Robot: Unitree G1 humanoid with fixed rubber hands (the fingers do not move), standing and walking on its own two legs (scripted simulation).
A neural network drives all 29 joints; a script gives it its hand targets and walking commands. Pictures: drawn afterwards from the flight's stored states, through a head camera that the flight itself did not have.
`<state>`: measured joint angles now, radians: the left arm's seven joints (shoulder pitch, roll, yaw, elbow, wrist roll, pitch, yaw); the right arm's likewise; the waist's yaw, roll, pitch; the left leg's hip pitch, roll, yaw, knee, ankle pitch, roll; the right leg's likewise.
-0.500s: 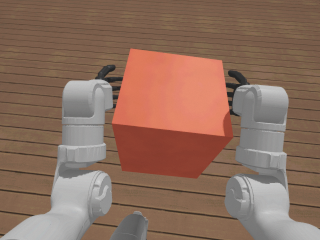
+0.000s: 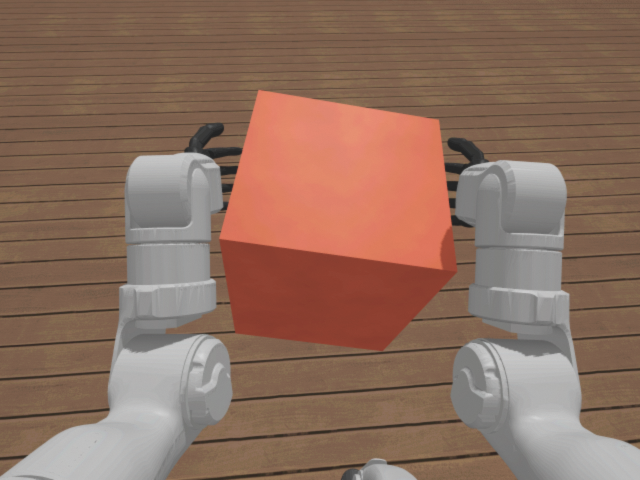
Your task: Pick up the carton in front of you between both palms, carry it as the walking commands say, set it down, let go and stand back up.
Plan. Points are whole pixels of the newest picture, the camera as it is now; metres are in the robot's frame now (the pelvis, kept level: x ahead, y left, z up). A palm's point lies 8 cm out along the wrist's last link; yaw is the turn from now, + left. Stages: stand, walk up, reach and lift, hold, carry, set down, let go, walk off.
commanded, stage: carry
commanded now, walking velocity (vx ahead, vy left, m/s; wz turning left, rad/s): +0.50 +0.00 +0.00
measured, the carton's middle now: (328, 236) +0.39 -0.02 +0.10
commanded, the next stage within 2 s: none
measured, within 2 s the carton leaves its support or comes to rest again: neither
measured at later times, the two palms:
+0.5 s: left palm (209, 46) +0.70 +0.16 +0.20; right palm (396, 50) +0.68 -0.13 +0.20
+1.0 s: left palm (232, 12) +0.95 +0.16 +0.16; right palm (370, 9) +0.98 -0.13 +0.16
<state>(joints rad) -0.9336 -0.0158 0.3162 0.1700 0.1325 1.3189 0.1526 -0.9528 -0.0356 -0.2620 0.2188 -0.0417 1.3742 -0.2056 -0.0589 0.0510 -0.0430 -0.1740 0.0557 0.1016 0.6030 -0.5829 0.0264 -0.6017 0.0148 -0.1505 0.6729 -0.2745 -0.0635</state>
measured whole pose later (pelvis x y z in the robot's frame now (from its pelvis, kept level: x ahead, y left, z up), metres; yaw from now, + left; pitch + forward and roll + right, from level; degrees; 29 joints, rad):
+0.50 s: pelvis +0.31 +0.03 +0.04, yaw +0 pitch +4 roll +0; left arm -0.89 0.00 0.29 0.25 0.10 1.34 0.15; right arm -0.92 0.00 -0.27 0.29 -0.11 1.35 -0.19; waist -0.06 0.00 -0.04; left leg -0.47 -0.02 0.13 0.63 -0.23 0.08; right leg -0.46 0.00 0.00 1.26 -0.47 -0.01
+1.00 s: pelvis +0.62 -0.01 +0.07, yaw +3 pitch +5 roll +2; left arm -0.65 -0.09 0.25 0.16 0.14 1.27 0.16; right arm -0.72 0.04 -0.25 0.25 -0.13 1.28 -0.16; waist 0.04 0.00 -0.04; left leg -0.53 0.02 0.05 1.03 -0.36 -0.01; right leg -0.33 -0.01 -0.14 0.40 -0.17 -0.08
